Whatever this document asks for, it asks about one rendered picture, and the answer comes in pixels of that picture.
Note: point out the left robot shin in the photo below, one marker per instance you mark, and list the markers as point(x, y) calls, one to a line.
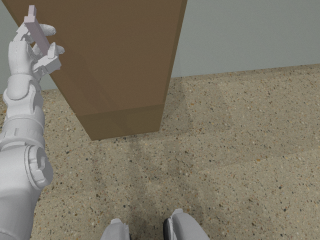
point(116, 220)

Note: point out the handle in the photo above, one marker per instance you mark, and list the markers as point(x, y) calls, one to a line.
point(36, 31)

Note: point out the left robot forearm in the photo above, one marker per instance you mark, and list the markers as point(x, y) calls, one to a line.
point(25, 120)

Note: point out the robot left hand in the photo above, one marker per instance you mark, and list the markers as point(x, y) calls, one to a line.
point(23, 59)

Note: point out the cupboard door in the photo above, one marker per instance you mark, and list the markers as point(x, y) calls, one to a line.
point(117, 52)

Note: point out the left robot upper arm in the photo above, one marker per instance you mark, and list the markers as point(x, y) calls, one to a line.
point(24, 172)

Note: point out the left robot thigh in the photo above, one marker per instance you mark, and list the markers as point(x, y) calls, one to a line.
point(116, 231)

